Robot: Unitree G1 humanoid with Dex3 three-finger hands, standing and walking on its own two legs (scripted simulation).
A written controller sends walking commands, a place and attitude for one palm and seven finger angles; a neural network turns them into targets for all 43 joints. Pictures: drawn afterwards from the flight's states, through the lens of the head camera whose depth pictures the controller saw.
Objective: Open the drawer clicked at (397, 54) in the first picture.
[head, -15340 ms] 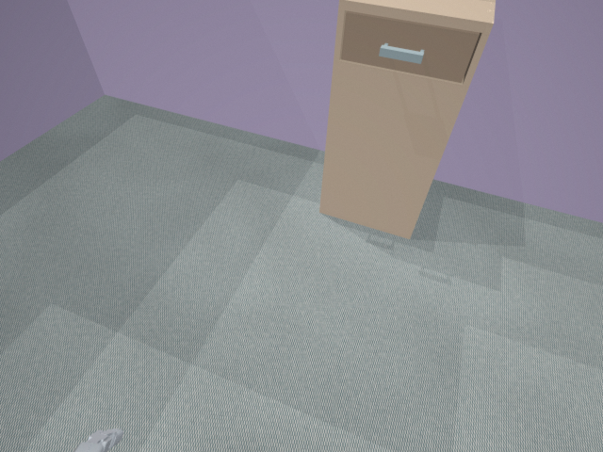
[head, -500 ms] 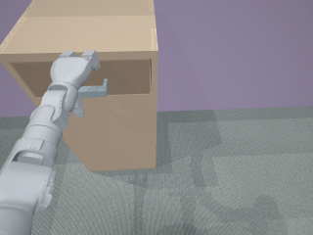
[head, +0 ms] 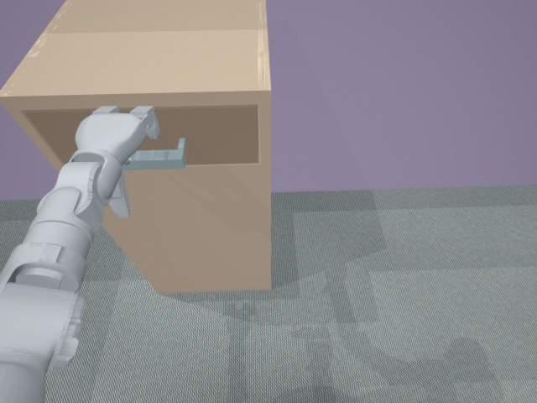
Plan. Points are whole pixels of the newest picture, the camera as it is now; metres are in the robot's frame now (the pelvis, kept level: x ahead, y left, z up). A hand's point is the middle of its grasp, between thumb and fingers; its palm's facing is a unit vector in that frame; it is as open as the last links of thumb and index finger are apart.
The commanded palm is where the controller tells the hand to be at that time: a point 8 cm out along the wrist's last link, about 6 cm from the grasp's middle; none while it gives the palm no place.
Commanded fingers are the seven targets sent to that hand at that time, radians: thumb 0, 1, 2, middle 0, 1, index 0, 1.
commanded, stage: move the hooked fingers above the handle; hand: left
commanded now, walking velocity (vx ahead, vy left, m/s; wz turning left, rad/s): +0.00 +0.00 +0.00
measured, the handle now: (150, 151) +0.52 +0.22 +0.04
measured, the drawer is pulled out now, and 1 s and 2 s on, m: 0.00 0.00 0.00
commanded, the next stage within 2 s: lower the fingers behind the handle in 1.12 s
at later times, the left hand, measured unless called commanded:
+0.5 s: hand (116, 152) +0.46 +0.23 +0.11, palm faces -0.07 +0.00 -1.00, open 13.8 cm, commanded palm +0.44 +0.23 +0.16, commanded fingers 0.00 -0.50 0.30 -0.30 -1.20 -0.30 -1.20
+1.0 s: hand (141, 137) +0.48 +0.20 +0.12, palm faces +0.00 -0.01 -1.00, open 13.5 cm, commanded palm +0.45 +0.23 +0.16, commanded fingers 0.00 -0.50 0.30 -0.30 -1.20 -0.30 -1.20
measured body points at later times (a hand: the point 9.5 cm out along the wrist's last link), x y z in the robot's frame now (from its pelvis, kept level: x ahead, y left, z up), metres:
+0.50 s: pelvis +0.01 +0.00 +0.00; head +0.04 -0.02 +0.45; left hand +0.46 +0.23 +0.16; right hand +0.07 -0.26 -0.14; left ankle +0.01 +0.12 -0.72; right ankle -0.02 -0.12 -0.72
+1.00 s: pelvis +0.00 +0.00 +0.00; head +0.04 -0.02 +0.45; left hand +0.47 +0.20 +0.17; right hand +0.05 -0.26 -0.14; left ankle +0.01 +0.13 -0.72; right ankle -0.02 -0.12 -0.72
